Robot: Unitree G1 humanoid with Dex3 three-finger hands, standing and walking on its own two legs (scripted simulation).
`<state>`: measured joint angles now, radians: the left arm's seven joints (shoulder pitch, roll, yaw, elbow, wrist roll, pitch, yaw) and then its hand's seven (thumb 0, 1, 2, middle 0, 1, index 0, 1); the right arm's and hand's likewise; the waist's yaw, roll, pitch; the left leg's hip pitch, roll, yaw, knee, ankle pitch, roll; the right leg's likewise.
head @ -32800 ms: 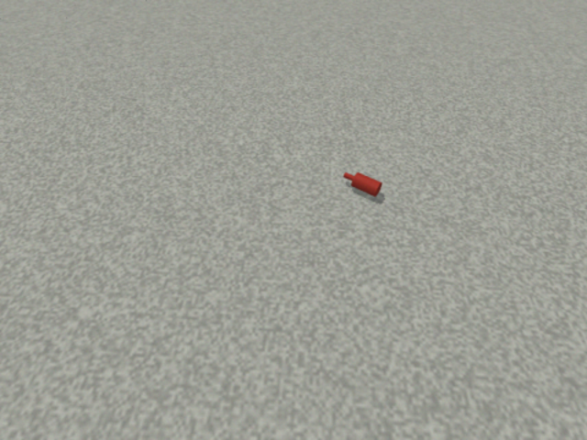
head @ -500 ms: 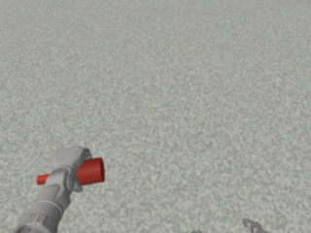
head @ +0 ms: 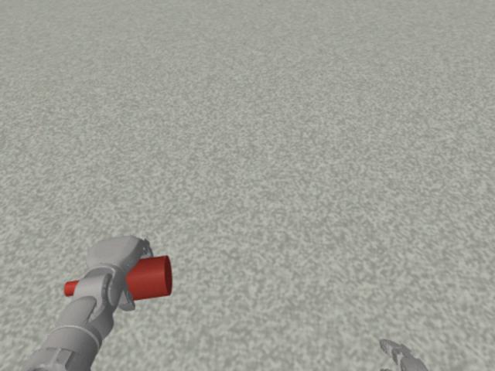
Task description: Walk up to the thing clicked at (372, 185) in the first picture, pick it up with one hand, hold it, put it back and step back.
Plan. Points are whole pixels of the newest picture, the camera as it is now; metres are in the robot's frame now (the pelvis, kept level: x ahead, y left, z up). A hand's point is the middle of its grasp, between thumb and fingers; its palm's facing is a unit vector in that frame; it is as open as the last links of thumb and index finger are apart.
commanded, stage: hold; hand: left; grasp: from above
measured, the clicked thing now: (118, 282) +0.31 +0.25 -0.07
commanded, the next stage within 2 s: crouch in 1.12 s
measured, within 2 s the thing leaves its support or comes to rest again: neither
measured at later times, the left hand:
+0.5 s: hand (122, 282) +0.29 +0.22 -0.03, palm faces -0.40 -0.08 -0.91, open 10.0 cm
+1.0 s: hand (122, 272) +0.31 +0.23 -0.03, palm faces -0.41 -0.08 -0.91, open 10.0 cm
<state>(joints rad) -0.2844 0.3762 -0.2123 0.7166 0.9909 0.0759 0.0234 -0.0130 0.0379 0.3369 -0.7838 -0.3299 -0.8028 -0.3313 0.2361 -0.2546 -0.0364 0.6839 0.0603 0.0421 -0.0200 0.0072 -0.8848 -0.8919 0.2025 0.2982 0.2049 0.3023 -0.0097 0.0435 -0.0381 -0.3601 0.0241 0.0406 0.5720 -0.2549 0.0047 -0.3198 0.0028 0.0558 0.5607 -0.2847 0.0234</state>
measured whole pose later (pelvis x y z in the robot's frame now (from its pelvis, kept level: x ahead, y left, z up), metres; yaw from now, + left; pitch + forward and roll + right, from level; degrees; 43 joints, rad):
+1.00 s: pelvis +0.01 +0.00 +0.01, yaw +0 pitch +1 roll +0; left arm -0.26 0.39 -0.22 0.62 0.99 0.09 -0.02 -0.02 0.01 0.40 -0.76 -0.40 -0.77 -0.40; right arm 0.19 -0.25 -0.03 0.69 0.08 0.06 -0.04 0.01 -0.89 -0.90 0.20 0.30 0.20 0.30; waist 0.01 0.05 -0.01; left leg -0.28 0.02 0.04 0.48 -0.22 0.00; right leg -0.24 0.00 0.05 0.48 -0.26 0.02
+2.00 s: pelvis -0.06 +0.01 -0.18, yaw +0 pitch +30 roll -3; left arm -0.71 0.43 -0.07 1.24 1.13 0.02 0.39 -0.01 0.01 0.39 -0.76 -0.41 -0.77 -0.41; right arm 0.25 -0.24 -0.06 0.76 -0.03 -0.01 -0.01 0.00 -0.89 -0.89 0.20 0.30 0.21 0.30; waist -0.14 0.05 -0.19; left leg -1.55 0.03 -0.02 1.55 -0.54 0.02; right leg -1.47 0.03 0.01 1.53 -0.59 0.04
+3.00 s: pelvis -0.08 -0.01 -0.39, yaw -5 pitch +35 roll -6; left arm -0.89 0.62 0.10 1.44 1.21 -0.13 0.46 -0.01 0.03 0.39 -0.75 -0.39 -0.77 -0.39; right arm 0.15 -0.24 0.01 0.80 -0.13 -0.07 0.13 0.00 -0.90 -0.90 0.20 0.30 0.21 0.30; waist -0.20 0.00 -0.10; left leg -2.23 0.05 -0.12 2.25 -0.64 -0.01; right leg -2.14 0.07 -0.06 2.22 -0.70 0.03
